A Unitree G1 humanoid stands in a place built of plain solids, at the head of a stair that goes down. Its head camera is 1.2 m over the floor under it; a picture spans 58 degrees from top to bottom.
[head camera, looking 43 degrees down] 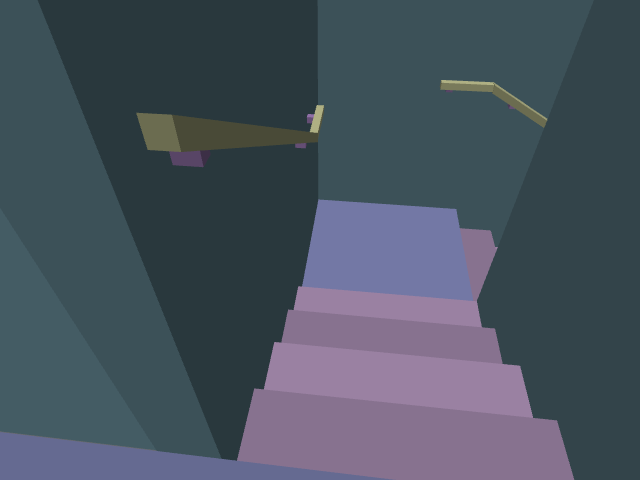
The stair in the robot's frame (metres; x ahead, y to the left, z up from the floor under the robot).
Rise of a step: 0.17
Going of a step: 0.30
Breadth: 1.00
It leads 6 degrees to the right of straight ahead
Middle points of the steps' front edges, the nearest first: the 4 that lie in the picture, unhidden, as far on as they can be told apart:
0.68 -0.27 -0.19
0.98 -0.30 -0.35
1.28 -0.34 -0.52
1.58 -0.37 -0.68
